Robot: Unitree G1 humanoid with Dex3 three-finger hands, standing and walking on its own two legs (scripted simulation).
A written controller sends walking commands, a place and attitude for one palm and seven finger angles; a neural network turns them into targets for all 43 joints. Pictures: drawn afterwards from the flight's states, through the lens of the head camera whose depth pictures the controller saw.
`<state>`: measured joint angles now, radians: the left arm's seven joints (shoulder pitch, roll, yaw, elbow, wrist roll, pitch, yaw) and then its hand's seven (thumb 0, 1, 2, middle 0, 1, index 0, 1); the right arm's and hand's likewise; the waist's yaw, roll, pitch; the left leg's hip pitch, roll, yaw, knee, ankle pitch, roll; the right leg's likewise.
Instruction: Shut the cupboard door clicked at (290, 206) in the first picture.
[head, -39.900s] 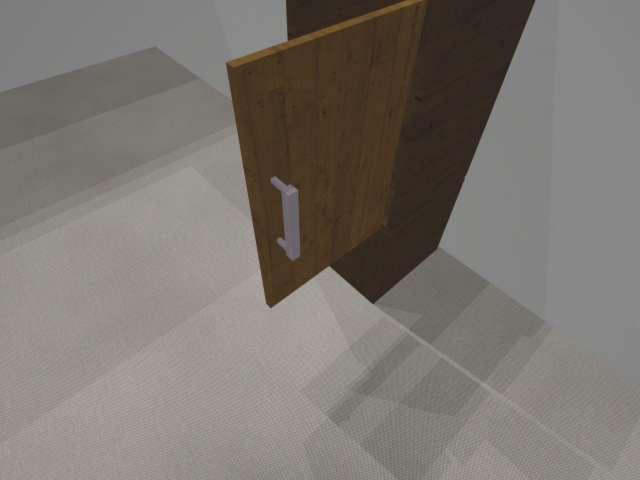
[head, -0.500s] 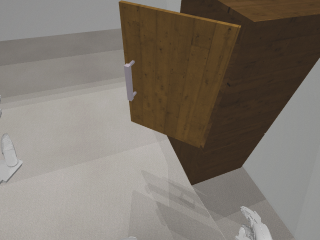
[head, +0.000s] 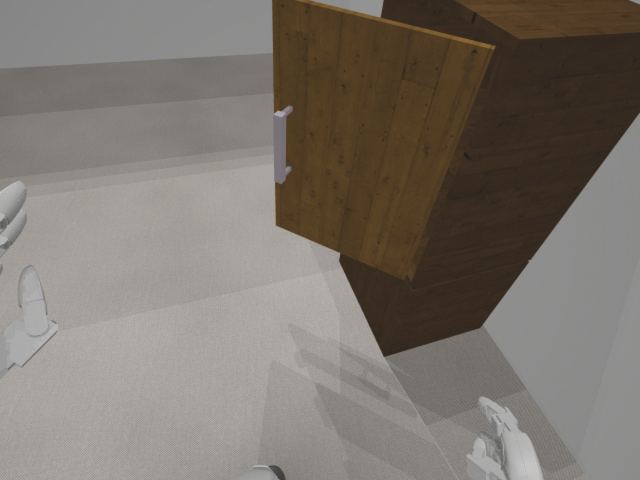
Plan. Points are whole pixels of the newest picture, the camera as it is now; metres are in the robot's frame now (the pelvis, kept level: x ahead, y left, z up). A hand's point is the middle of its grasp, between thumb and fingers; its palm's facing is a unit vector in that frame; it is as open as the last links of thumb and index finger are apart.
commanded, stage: step back with the hand held close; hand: left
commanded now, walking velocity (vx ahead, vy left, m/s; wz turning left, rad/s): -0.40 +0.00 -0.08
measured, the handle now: (284, 145) +0.80 +0.13 -0.03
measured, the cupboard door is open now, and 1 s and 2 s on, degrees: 44 44 44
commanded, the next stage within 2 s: stop stepping back and stand still in 0.10 s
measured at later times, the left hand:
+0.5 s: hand out of the picture +0.10 +0.35 +0.18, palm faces +0.50 -0.82 -0.28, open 7.5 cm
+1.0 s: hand out of the picture +0.03 +0.40 +0.18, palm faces +0.36 -0.85 -0.38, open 7.5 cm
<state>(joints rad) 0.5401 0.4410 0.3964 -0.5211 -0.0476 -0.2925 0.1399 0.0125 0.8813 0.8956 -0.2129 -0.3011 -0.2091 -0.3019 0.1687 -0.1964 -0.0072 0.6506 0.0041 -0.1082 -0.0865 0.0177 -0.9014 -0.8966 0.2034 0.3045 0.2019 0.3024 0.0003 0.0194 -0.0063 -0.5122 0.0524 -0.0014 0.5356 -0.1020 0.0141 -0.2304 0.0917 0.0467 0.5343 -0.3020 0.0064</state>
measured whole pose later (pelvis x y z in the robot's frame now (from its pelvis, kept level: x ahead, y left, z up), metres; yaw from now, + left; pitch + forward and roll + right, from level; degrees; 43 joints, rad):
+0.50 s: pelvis -0.10 +0.08 -0.01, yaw -2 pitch -3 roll -5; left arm 0.40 0.41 0.42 -0.49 -0.03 -0.20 0.17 0.01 0.88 0.90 -0.21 -0.30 -0.21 -0.30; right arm 0.25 -0.19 0.01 0.68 -0.01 -0.10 -0.10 0.02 -0.90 -0.90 0.20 0.30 0.20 0.30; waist 0.04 -0.02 -0.02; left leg -0.46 0.01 0.01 0.67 -0.17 0.04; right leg -0.33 0.02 0.00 0.78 -0.48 0.01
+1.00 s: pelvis -0.21 +0.16 +0.00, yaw -6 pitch -3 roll -1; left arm 0.48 0.44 0.45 -0.48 -0.05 -0.17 0.17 0.01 0.89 0.90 -0.21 -0.30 -0.20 -0.30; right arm 0.26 -0.18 0.00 0.66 -0.01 -0.08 -0.08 0.02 -0.90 -0.90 0.20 0.30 0.20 0.30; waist -0.06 -0.06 0.00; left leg -0.32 0.09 0.05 0.61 -0.24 -0.01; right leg -0.45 0.00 -0.05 1.00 -0.42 -0.02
